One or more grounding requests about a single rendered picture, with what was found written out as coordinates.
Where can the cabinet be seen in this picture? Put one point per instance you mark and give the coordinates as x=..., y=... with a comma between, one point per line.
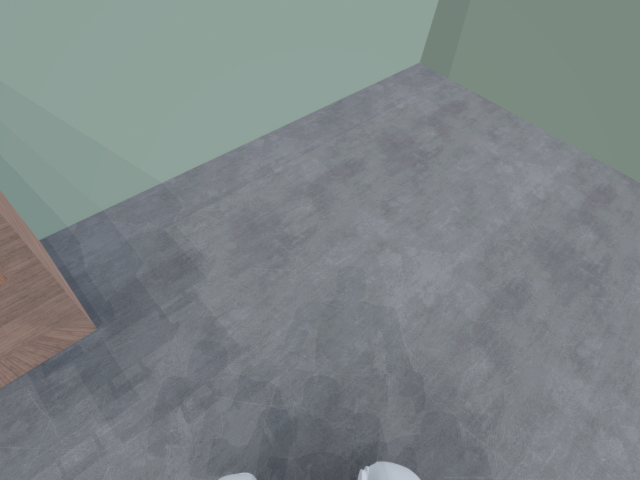
x=39, y=314

